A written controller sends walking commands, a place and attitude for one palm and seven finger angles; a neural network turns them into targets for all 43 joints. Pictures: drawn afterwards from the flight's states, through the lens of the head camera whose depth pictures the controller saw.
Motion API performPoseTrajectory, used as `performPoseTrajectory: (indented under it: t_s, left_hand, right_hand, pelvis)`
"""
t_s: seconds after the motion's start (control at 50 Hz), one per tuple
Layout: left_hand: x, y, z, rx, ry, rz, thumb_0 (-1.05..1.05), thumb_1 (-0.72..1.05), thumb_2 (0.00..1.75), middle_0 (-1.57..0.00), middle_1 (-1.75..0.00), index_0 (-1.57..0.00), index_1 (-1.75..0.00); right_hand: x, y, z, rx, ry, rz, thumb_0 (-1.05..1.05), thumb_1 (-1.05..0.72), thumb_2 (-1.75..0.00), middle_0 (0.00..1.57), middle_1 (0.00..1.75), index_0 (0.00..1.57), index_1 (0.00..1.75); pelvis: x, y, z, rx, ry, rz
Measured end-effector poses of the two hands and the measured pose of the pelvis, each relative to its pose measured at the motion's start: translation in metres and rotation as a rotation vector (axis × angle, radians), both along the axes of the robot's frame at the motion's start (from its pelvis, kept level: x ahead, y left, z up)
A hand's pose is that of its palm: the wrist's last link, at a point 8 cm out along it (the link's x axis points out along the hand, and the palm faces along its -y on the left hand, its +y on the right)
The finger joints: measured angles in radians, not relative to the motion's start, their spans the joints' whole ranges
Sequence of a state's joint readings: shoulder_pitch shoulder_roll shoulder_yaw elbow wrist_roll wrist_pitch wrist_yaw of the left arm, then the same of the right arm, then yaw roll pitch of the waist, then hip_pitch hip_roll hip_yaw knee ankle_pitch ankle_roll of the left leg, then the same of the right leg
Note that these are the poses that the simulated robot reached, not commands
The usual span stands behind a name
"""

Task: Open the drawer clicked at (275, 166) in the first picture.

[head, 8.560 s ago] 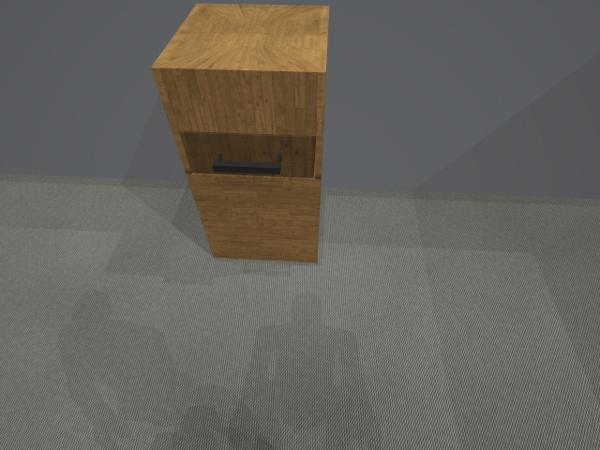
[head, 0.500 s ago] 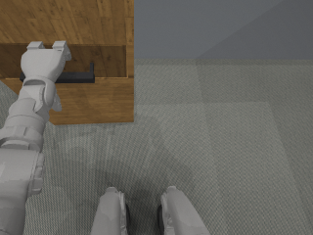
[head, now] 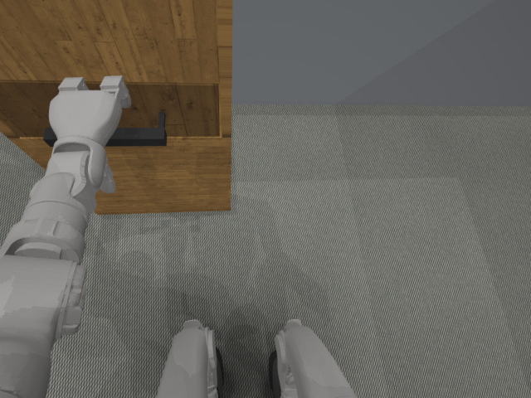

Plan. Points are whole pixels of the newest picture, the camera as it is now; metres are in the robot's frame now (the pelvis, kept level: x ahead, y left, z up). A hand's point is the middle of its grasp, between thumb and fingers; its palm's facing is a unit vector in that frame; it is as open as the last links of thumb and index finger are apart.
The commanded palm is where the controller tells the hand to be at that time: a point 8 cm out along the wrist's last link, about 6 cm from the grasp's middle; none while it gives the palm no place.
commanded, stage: move the hooked fingers above the handle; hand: left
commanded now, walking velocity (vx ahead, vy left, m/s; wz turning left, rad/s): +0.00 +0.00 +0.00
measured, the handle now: (109, 127) +0.58 +0.24 -0.09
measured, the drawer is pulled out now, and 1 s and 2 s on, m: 0.00 0.00 0.00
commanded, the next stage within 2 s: lower the fingers behind the handle in 0.96 s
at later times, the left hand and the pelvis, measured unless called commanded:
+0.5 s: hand (100, 138) +0.51 +0.23 -0.03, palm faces -0.06 -0.05 -1.00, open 13.8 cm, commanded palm +0.52 +0.21 +0.02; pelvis -0.01 +0.00 +0.00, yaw +0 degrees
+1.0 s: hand (95, 137) +0.52 +0.24 -0.03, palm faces -0.05 -0.03 -1.00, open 13.8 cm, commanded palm +0.51 +0.21 +0.02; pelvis +0.00 +0.00 -0.01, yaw -1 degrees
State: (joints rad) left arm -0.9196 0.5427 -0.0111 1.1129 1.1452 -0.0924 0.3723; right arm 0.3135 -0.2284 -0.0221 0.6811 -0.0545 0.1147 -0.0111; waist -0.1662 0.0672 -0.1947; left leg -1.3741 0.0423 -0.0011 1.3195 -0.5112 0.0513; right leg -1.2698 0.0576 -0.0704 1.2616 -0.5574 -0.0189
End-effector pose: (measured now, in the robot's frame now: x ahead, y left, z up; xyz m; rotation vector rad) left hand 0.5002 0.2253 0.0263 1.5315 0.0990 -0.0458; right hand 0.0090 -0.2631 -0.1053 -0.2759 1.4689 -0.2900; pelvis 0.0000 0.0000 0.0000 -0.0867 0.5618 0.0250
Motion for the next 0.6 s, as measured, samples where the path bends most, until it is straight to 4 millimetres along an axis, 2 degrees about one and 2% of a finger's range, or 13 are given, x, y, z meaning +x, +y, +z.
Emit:
performPoseTrajectory:
  t_s: [0.1,0.3,0.4,0.5,0.6]
  left_hand:
    - [0.002,-0.002,-0.005,-0.008,-0.018,0.001,0.00,-0.49,0.30,-0.32,-1.20,-0.31,-1.20]
    - [-0.009,0.021,-0.013,0.024,-0.013,0.048,0.00,-0.48,0.30,-0.32,-1.20,-0.31,-1.20]
    - [-0.012,0.014,-0.008,0.003,-0.010,0.017,0.00,-0.48,0.30,-0.32,-1.20,-0.31,-1.20]
    - [-0.004,0.004,-0.003,-0.006,-0.036,0.003,0.00,-0.49,0.30,-0.32,-1.20,-0.32,-1.20]
    - [0.005,0.006,-0.006,0.007,-0.031,0.040,0.00,-0.49,0.30,-0.32,-1.20,-0.31,-1.20]
  right_hand:
    - [-0.004,-0.002,-0.002,-0.005,-0.004,-0.008,0.00,-0.90,-0.90,0.20,0.29,0.20,0.30]
    - [-0.012,-0.001,-0.009,0.005,0.033,-0.010,0.00,-0.90,-0.90,0.20,0.29,0.20,0.30]
    - [-0.008,0.000,-0.007,0.001,0.030,0.001,0.00,-0.90,-0.90,0.20,0.29,0.20,0.30]
    - [-0.002,-0.002,-0.003,-0.016,-0.004,0.007,0.00,-0.90,-0.90,0.20,0.29,0.20,0.30]
    - [-0.003,-0.004,-0.002,-0.023,-0.021,0.001,0.00,-0.90,-0.90,0.20,0.29,0.20,0.30]
  pelvis:
    - [-0.001,0.001,-0.004,0.001,0.005,-0.011]
    - [-0.005,0.002,-0.008,0.004,0.009,-0.012]
    - [-0.005,0.002,-0.005,0.000,0.003,0.001]
    - [-0.005,0.002,-0.005,-0.006,0.004,0.004]
    - [-0.007,0.002,-0.008,-0.006,0.009,-0.006]
